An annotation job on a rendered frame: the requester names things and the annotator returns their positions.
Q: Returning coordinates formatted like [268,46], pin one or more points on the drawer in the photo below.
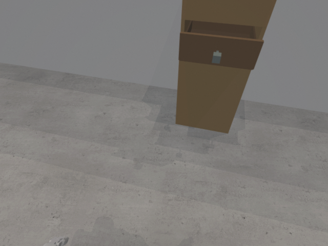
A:
[237,44]

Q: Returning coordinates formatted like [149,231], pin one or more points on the handle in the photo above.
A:
[216,57]

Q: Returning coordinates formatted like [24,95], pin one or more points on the cabinet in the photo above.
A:
[208,95]

